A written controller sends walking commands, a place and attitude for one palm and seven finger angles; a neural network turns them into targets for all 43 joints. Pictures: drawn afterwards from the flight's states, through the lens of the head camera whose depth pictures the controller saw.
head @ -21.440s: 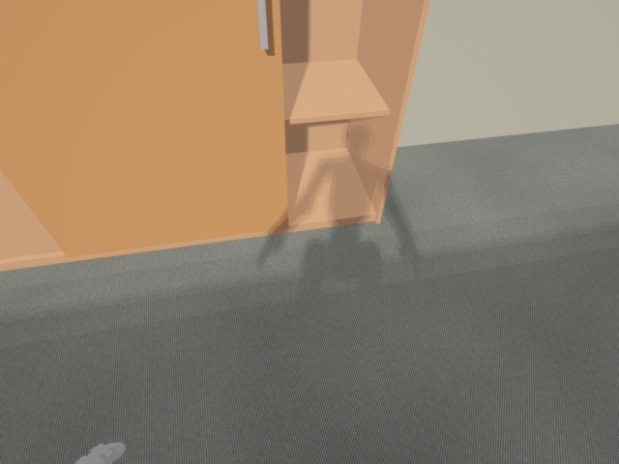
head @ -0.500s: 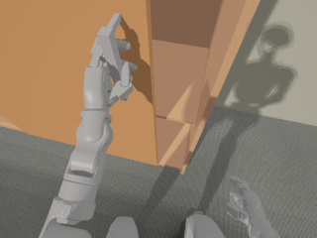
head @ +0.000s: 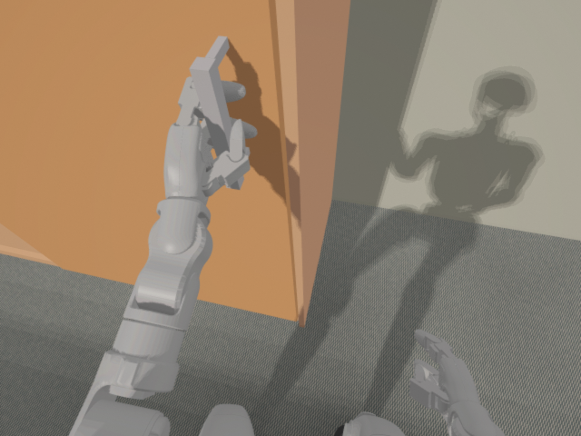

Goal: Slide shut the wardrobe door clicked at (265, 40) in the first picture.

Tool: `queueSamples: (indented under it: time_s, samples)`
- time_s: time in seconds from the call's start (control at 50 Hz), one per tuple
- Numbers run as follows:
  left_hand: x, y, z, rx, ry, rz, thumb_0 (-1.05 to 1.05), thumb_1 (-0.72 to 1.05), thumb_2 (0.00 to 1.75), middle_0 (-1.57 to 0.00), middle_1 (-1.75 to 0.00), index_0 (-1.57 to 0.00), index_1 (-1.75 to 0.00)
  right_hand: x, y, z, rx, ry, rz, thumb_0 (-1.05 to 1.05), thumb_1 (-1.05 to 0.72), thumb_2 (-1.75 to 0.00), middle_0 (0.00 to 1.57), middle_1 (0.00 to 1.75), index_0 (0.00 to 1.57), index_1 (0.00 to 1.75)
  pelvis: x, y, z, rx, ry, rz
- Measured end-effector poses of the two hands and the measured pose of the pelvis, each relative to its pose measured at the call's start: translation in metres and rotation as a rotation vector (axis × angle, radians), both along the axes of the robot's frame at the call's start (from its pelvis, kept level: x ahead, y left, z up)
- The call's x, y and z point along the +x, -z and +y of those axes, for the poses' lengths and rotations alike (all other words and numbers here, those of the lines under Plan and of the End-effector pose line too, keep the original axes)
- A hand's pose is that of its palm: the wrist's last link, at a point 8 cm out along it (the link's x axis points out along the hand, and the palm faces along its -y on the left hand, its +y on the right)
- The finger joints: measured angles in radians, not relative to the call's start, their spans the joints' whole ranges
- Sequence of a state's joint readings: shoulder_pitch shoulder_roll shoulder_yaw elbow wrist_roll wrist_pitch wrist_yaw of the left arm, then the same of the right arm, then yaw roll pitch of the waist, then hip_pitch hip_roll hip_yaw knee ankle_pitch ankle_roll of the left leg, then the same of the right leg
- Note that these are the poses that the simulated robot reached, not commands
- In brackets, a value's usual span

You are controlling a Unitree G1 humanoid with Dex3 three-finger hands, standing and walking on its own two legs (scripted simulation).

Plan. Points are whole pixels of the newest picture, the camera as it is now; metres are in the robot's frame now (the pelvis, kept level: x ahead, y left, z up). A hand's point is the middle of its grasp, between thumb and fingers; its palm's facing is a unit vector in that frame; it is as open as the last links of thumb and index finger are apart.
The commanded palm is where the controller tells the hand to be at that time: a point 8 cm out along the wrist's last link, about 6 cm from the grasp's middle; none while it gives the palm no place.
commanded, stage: step sideways, sliding the door along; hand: left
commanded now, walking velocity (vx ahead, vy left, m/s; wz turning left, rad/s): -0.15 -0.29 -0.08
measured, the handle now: (228, 122) +0.43 +0.15 +0.17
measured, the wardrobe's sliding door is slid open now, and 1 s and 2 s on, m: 0.00 0.00 0.00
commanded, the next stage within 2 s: stop walking and hold the door there in 0.26 s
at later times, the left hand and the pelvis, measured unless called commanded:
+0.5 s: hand (244, 155) +0.38 +0.12 +0.17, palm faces +0.38 -0.89 -0.24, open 6.3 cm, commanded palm +0.34 +0.15 +0.16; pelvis +0.00 -0.12 +0.02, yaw -1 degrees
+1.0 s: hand (243, 156) +0.38 +0.12 +0.17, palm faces +0.32 -0.92 -0.22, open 6.0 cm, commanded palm +0.34 +0.15 +0.16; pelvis +0.00 -0.10 +0.02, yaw -5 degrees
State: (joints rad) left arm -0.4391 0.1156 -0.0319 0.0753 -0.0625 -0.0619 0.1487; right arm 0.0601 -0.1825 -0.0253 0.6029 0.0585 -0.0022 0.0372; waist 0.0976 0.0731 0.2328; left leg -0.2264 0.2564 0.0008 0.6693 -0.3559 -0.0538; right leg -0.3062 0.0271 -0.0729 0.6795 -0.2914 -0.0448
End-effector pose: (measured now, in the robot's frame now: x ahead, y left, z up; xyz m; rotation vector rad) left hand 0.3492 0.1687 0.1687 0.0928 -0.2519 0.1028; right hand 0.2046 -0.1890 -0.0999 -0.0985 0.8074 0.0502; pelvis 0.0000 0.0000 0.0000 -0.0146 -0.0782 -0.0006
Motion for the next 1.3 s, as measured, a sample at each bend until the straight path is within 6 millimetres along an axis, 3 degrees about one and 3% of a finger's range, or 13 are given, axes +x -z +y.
queueSamples:
  time_s: [0.22, 0.38, 0.44, 0.6, 0.72, 0.86, 1.02, 1.16, 1.3]
  samples:
    - [-0.002, -0.001, -0.008, -0.045, -0.076, 0.022, 0.00, 0.80, 0.87, -0.35, -1.40, -0.17, -1.36, -0.019, -0.015, -0.059, -0.087, 0.007, 0.024, 0.01, -0.90, -0.90, 0.20, 0.30, 0.20, 0.30, -0.012, -0.012, -0.042, 0.029, -0.010, 0.027]
    - [-0.003, -0.001, -0.015, -0.010, -0.230, 0.028, -0.01, 0.77, 0.87, -0.41, -1.40, -0.12, -1.37, -0.012, 0.002, -0.101, -0.034, -0.034, 0.040, 0.01, -0.90, -0.90, 0.20, 0.30, 0.20, 0.30, 0.001, -0.001, -0.100, -0.010, 0.002, -0.007]
    - [-0.004, -0.003, -0.012, 0.092, -0.261, 0.042, -0.06, 0.72, 0.85, -0.43, -1.40, -0.14, -1.38, -0.008, 0.001, -0.127, -0.029, 0.031, 0.040, 0.01, -0.90, -0.90, 0.20, 0.30, 0.21, 0.30, 0.004, -0.005, -0.117, 0.011, -0.008, 0.023]
    - [-0.008, -0.011, -0.010, 0.172, -0.333, 0.145, -0.10, 0.68, 0.80, -0.45, -1.40, -0.27, -1.39, -0.025, -0.025, -0.190, -0.152, 0.156, -0.024, 0.01, -0.90, -0.90, 0.20, 0.30, 0.20, 0.30, 0.004, -0.022, -0.127, 0.058, 0.023, 0.084]
    - [-0.008, -0.011, -0.012, 0.125, -0.325, 0.157, -0.08, 0.70, 0.79, -0.43, -1.40, -0.26, -1.37, -0.055, -0.042, -0.214, -0.205, 0.235, -0.031, 0.01, -0.90, -0.90, 0.20, 0.30, 0.20, 0.30, -0.002, -0.023, -0.127, 0.040, 0.051, 0.053]
    - [-0.008, -0.011, -0.009, 0.126, -0.277, 0.162, -0.07, 0.71, 0.78, -0.42, -1.39, -0.26, -1.38, -0.098, -0.043, -0.213, -0.237, 0.303, 0.005, 0.01, -0.90, -0.90, 0.20, 0.30, 0.20, 0.30, -0.007, -0.024, -0.114, 0.026, 0.073, 0.054]
    - [-0.006, -0.010, -0.007, 0.118, -0.228, 0.142, -0.07, 0.71, 0.80, -0.45, -1.40, -0.27, -1.38, -0.128, -0.023, -0.177, -0.200, 0.317, 0.094, 0.01, -0.90, -0.90, 0.20, 0.30, 0.20, 0.30, -0.003, -0.023, -0.095, 0.027, 0.090, 0.053]
    - [-0.005, -0.008, -0.006, 0.110, -0.199, 0.125, -0.07, 0.71, 0.82, -0.45, -1.40, -0.28, -1.39, -0.119, -0.014, -0.142, -0.152, 0.290, 0.102, 0.01, -0.90, -0.90, 0.20, 0.30, 0.21, 0.30, 0.003, -0.022, -0.084, 0.027, 0.099, 0.053]
    - [-0.004, -0.007, -0.004, 0.110, -0.181, 0.107, -0.07, 0.71, 0.83, -0.46, -1.40, -0.28, -1.39, -0.090, -0.017, -0.129, -0.144, 0.256, 0.061, 0.01, -0.90, -0.90, 0.20, 0.30, 0.21, 0.30, 0.009, -0.022, -0.077, 0.030, 0.099, 0.058]
